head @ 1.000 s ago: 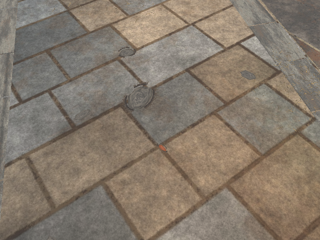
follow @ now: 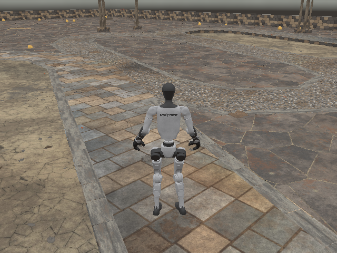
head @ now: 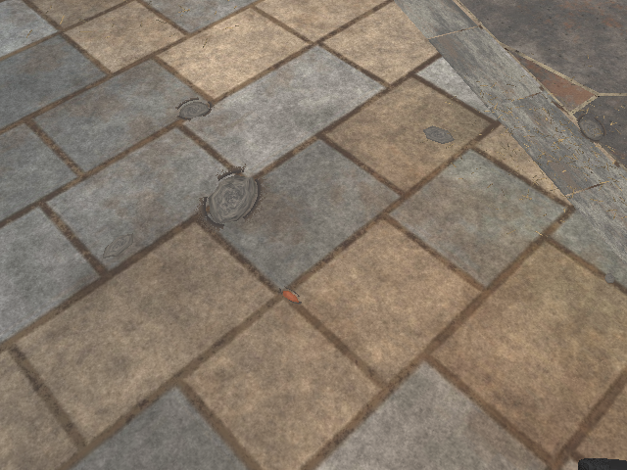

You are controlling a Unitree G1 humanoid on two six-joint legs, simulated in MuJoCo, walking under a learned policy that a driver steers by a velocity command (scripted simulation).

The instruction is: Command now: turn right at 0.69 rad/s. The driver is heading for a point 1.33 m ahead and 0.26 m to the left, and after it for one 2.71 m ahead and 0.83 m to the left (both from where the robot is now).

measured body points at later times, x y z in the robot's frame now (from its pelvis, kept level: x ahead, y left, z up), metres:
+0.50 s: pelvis +0.00 -0.01 +0.01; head +0.05 -0.01 +0.46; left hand +0.12 +0.29 -0.08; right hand +0.17 -0.29 -0.10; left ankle -0.03 +0.12 -0.66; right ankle -0.02 -0.13 -0.73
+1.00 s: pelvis +0.08 +0.09 +0.01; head +0.07 +0.10 +0.46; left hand +0.08 +0.40 -0.10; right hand +0.25 -0.13 -0.09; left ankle -0.02 +0.14 -0.73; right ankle +0.25 -0.04 -0.63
